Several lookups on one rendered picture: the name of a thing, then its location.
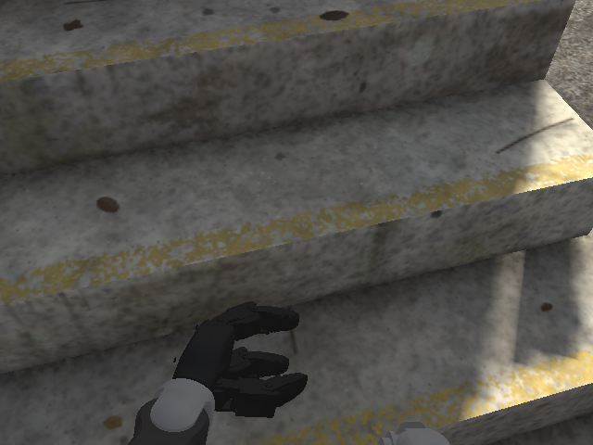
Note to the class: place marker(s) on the robot left forearm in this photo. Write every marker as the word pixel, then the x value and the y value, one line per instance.
pixel 180 413

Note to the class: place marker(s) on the robot right shin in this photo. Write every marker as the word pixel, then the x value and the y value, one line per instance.
pixel 410 424

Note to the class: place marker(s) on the robot left hand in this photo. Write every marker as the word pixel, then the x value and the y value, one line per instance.
pixel 233 375

